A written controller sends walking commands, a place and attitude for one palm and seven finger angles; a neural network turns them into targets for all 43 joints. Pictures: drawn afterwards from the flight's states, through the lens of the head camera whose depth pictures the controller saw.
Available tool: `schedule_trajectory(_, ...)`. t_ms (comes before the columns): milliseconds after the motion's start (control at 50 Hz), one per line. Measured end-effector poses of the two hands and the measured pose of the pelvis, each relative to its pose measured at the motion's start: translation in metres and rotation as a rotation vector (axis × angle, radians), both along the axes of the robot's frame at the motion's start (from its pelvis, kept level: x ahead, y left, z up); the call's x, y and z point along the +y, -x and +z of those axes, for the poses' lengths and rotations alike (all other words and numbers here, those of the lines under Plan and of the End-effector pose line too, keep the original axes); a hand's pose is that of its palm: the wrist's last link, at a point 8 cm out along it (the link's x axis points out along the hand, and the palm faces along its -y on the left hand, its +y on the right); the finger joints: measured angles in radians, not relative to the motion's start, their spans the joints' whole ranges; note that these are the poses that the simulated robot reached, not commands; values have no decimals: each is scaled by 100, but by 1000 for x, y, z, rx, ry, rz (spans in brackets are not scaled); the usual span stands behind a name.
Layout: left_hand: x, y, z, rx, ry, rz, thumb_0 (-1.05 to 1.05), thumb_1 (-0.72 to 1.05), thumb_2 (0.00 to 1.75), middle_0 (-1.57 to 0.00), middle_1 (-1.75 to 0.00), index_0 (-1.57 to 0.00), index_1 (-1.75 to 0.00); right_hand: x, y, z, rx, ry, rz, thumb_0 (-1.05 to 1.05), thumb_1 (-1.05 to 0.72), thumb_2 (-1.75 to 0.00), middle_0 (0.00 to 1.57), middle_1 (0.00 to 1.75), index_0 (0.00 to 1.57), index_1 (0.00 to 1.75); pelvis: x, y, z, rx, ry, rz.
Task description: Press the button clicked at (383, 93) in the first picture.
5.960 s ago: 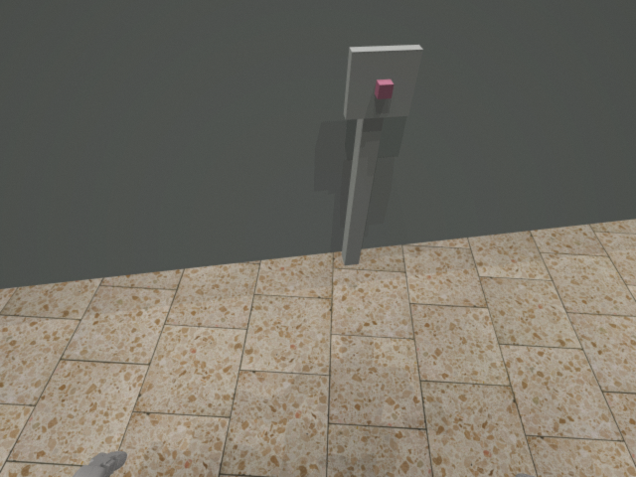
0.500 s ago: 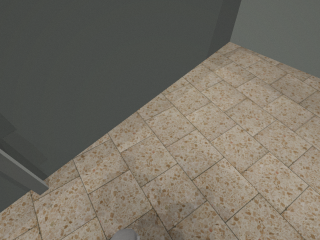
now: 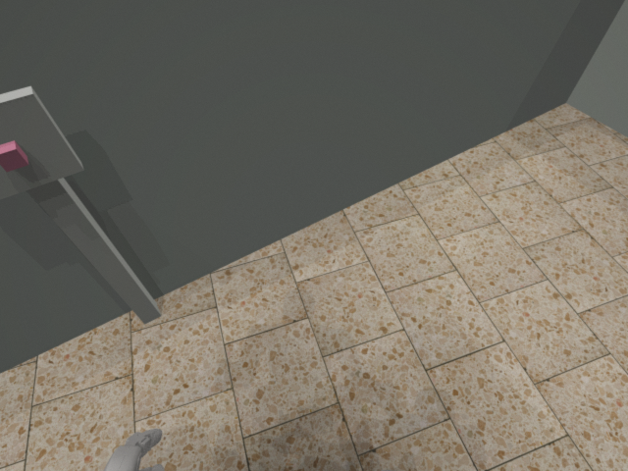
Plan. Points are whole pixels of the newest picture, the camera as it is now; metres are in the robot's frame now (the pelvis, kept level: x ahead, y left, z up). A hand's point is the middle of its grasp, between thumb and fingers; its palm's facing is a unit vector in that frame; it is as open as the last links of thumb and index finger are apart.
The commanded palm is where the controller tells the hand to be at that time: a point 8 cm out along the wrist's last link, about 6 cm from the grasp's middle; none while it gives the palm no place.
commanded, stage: turn to face it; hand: left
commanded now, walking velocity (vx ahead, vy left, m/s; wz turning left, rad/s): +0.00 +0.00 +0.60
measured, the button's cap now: (10, 155) +0.61 +0.59 +0.01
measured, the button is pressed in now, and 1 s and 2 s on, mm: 0 0 0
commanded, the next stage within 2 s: take the last steps up to it in 0.84 s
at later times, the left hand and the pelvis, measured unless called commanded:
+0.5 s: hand out of the picture -0.06 +0.20 -0.17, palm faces +0.36 -0.90 -0.25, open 7.4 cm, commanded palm none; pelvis -0.02 +0.00 +0.00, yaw +19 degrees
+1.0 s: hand out of the picture -0.06 +0.23 -0.15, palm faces +0.46 -0.86 -0.24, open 7.4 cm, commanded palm none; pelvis -0.05 +0.01 +0.01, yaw +27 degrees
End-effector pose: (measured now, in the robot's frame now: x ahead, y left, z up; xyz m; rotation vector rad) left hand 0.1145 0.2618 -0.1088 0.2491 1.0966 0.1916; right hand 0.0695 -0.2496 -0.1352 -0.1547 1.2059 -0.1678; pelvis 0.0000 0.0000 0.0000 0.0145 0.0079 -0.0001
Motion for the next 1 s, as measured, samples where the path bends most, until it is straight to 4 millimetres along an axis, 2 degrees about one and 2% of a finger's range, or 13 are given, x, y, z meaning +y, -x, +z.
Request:
schedule_trajectory(40,-11,0,2,-38,-10,8,1,90,90,-20,-30,-20,-30,-10,2,-10,11,-14,8,0,-91,-90,20,30,20,30,-10,2,-5,0,-9,26)
schedule_trajectory(100,-25,14,10,-58,-19,27,1,90,90,-20,-30,-20,-30,-22,2,-15,34,-22,28,0,-91,-90,20,30,20,30,-20,5,-3,-15,-9,74)
schedule_trajectory(200,-37,52,16,-25,-9,108,1,90,90,-20,-30,-20,-30,-34,-6,-7,54,-24,88,0,-91,-90,20,30,20,30,-29,7,6,-31,-31,144)
schedule_trajectory(320,-41,102,6,38,20,217,1,90,90,-20,-30,-20,-30,-33,-21,0,84,0,176,0,-91,-90,20,30,20,30,-30,10,8,-35,-31,225)
schedule_trajectory(420,-33,153,-10,115,53,316,1,90,90,-20,-30,-20,-30,-10,-50,6,66,29,276,0,-91,-90,20,30,20,30,-20,16,5,-29,-18,284)
schedule_trajectory(540,-8,218,-42,206,101,440,1,90,90,-20,-30,-20,-30,46,-92,14,-54,65,409,0,-91,-90,20,30,20,30,7,26,-10,-21,16,347)
schedule_trajectory(600,4,237,-47,250,110,477,1,90,90,-20,-30,-20,-30,71,-98,23,-102,66,450,0,-91,-90,20,30,20,30,17,31,-8,-29,17,356)
schedule_trajectory(700,18,237,-34,212,120,500,1,90,90,-19,-30,-20,-30,94,-89,35,-107,61,478,0,-91,-90,20,30,20,30,27,37,5,-35,41,391)
schedule_trajectory(800,24,227,-25,145,110,503,1,90,90,-19,-30,-20,-30,102,-70,33,-78,35,479,0,-91,-90,20,30,20,30,29,42,11,-37,40,415)
schedule_trajectory(880,21,217,-20,113,100,502,1,90,90,-19,-30,-20,-30,95,-50,25,-34,21,462,0,-91,-90,20,30,20,30,25,45,11,-35,32,436)
schedule_trajectory(1000,4,201,-13,75,80,486,1,90,90,-19,-30,-20,-30,63,-19,7,57,15,435,0,-91,-90,20,30,20,30,9,49,8,-24,13,463)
